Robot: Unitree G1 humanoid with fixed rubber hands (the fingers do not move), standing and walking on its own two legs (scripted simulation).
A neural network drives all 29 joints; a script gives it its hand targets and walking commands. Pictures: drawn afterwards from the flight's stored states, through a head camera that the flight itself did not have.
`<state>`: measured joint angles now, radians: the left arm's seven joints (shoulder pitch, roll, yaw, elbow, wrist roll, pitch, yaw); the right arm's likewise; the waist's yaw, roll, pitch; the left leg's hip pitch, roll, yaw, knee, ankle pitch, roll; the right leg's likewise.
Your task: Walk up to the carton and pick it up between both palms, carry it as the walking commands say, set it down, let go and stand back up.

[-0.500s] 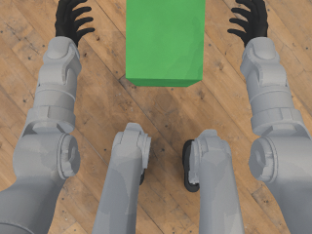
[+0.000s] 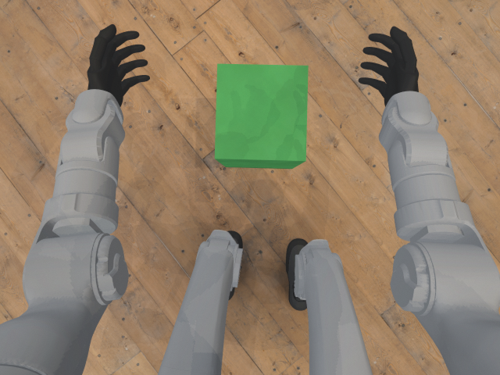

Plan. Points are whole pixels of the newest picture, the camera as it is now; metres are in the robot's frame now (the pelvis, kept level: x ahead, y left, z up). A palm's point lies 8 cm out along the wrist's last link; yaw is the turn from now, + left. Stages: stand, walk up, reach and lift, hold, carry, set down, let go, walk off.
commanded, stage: set down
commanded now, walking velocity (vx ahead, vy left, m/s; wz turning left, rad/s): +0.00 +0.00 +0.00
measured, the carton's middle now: (260, 124) +0.52 +0.04 -0.47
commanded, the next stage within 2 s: let go in 0.30 s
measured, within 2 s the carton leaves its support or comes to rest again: neither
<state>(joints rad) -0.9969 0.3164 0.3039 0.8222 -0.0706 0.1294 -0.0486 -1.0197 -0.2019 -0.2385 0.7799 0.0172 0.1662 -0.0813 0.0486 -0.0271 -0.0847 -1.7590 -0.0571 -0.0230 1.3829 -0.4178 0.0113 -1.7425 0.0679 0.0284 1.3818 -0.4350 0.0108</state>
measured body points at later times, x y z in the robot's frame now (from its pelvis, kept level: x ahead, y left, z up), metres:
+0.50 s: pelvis +0.03 +0.01 +0.09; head +0.31 +0.03 +0.44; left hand +0.47 +0.26 -0.04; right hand +0.49 -0.16 -0.04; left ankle +0.08 +0.10 -0.56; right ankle +0.08 -0.11 -0.56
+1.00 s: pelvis +0.09 +0.00 +0.17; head +0.20 +0.00 +0.61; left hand +0.31 +0.24 +0.08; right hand +0.33 -0.22 +0.08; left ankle +0.08 +0.10 -0.56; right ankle +0.07 -0.11 -0.56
